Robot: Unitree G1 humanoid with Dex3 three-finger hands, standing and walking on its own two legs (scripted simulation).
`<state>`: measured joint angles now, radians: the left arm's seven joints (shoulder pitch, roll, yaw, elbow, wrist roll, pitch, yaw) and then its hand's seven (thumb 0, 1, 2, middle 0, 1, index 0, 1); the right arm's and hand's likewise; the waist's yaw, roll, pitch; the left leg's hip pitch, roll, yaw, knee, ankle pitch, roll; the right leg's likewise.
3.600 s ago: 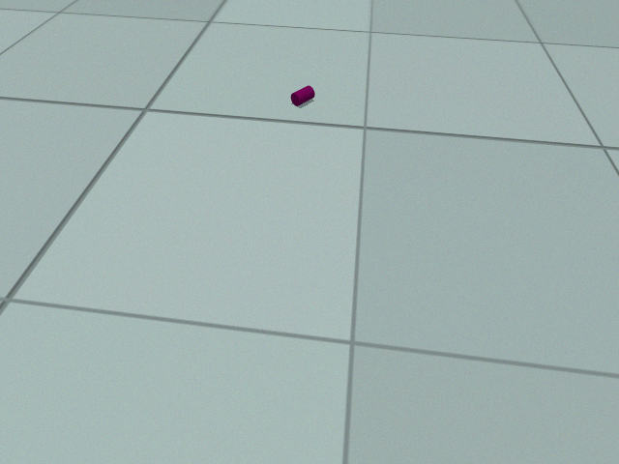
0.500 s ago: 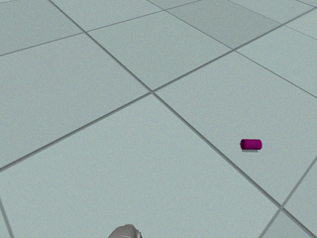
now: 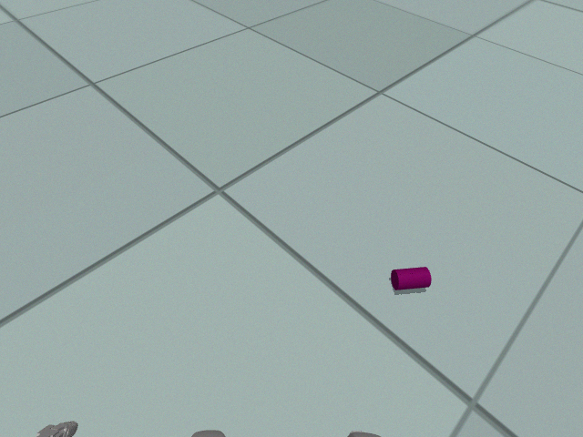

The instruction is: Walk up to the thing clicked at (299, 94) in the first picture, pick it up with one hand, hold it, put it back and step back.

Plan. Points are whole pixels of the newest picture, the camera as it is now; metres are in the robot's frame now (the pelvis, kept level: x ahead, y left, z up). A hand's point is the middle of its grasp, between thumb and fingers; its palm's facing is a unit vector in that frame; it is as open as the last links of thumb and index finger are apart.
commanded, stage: walk up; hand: left
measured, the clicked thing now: (410, 278) +0.77 -0.47 -0.70
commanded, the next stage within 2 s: none
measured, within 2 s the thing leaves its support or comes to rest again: neither
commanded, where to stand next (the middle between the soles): +0.48 -0.79 m, yaw +7 degrees
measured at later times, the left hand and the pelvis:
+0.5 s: hand (222, 421) +0.18 +0.11 -0.14, palm faces -0.05 -0.96 -0.28, open 7.4 cm; pelvis +0.11 -0.16 +0.01, yaw +1 degrees
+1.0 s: hand (358, 385) +0.23 -0.10 -0.15, palm faces +0.05 -0.94 -0.33, open 7.4 cm; pelvis +0.21 -0.38 +0.01, yaw +4 degrees
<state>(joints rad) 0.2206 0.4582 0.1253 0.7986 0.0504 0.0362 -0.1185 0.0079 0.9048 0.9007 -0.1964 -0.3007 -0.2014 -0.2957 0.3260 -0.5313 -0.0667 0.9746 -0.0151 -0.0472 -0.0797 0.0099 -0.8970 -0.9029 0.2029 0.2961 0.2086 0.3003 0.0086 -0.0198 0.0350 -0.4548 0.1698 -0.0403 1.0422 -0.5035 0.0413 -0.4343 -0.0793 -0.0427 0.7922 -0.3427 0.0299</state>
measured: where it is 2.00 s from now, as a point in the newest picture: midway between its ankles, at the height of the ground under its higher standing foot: (528, 382)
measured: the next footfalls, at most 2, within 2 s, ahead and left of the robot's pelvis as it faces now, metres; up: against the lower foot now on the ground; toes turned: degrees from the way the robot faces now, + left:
left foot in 0.22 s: +0.20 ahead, +0.01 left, +0.00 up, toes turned +8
right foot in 0.64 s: +0.23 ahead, -0.42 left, +0.00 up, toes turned -2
